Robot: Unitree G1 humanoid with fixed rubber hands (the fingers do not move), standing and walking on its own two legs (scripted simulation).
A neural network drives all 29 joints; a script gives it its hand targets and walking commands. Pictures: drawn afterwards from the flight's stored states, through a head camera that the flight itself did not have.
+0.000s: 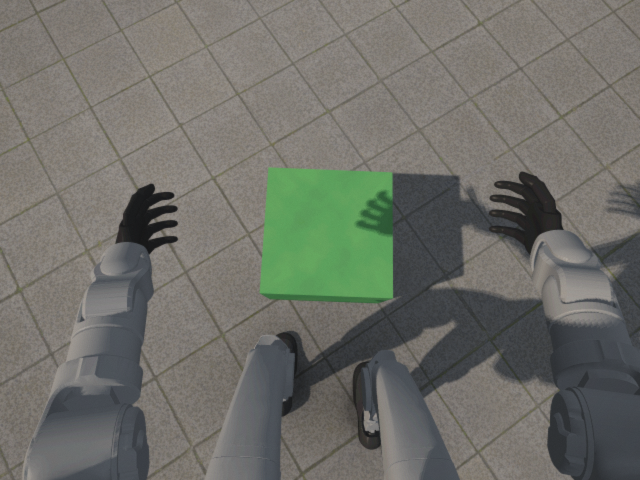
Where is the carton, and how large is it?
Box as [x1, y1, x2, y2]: [260, 167, 392, 302]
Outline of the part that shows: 268,167 260,293 269,298 275,299 353,302 379,302 392,298 391,172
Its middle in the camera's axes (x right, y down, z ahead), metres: +0.02 +0.01 +0.98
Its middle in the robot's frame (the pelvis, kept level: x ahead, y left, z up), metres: +0.49 +0.00 -0.57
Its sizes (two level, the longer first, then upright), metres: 0.296 0.294 0.210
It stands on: the floor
